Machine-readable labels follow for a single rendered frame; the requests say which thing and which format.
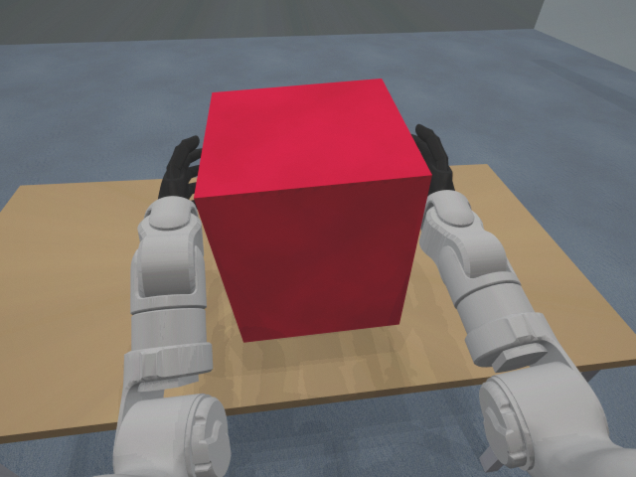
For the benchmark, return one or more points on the left robot hand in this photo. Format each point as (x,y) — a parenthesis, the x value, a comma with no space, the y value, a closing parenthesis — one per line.
(178,175)

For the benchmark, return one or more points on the carton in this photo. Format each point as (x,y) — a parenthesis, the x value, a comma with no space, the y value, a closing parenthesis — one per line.
(312,198)

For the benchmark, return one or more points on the right robot hand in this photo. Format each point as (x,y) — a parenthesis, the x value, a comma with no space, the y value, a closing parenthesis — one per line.
(435,158)

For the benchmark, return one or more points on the table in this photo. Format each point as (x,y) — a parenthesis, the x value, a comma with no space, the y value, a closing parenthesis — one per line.
(65,322)

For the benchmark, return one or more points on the right robot forearm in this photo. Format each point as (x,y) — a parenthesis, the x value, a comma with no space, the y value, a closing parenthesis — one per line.
(503,330)

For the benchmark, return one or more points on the robot left upper arm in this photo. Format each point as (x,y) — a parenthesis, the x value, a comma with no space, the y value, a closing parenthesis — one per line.
(185,436)

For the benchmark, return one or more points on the robot right upper arm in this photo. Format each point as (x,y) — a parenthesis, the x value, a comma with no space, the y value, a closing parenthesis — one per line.
(544,420)

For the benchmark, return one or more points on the left robot forearm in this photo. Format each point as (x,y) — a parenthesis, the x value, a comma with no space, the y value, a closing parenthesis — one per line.
(169,347)

